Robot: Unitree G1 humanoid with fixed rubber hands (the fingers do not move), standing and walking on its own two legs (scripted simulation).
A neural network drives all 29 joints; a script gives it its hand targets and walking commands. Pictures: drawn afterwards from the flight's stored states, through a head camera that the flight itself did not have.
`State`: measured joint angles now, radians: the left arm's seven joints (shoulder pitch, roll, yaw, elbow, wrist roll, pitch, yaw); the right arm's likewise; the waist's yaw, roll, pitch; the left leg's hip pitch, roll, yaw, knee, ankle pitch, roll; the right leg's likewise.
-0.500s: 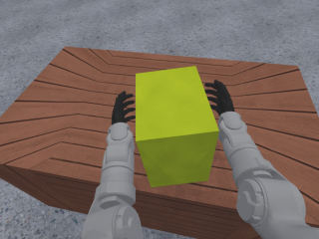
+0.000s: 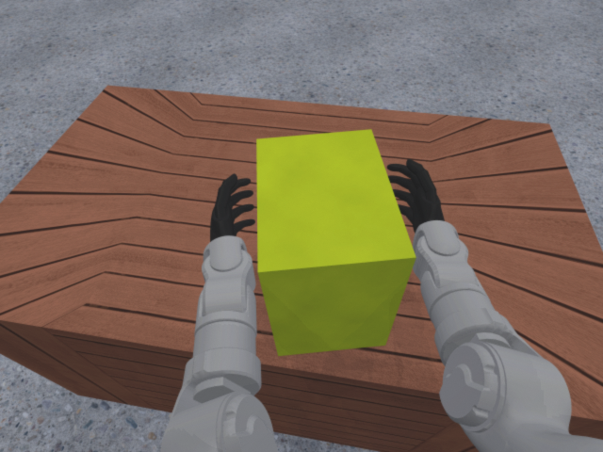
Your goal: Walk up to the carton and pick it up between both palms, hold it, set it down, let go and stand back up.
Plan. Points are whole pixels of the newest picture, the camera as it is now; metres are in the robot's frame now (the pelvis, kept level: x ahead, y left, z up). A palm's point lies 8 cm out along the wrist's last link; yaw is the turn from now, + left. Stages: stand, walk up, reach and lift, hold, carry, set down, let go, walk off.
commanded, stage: set down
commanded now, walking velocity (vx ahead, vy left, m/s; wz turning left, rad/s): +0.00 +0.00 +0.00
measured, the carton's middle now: (323, 246) +0.43 +0.07 -0.01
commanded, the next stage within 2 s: none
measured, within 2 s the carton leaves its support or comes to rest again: neither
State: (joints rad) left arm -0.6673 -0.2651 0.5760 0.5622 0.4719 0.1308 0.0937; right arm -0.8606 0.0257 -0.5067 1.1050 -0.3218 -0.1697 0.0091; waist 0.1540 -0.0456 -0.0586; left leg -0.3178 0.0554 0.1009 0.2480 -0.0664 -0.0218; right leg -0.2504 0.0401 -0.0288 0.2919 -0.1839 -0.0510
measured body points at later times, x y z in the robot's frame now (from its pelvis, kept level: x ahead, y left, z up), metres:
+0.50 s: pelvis +0.00 -0.01 +0.00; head +0.05 +0.01 +0.45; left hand +0.37 +0.19 +0.07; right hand +0.45 -0.07 +0.07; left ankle +0.02 +0.13 -0.75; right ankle -0.03 -0.08 -0.75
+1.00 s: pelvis +0.00 +0.00 +0.00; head +0.05 +0.02 +0.45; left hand +0.38 +0.20 +0.06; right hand +0.44 -0.07 +0.07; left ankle +0.02 +0.13 -0.75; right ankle -0.03 -0.08 -0.75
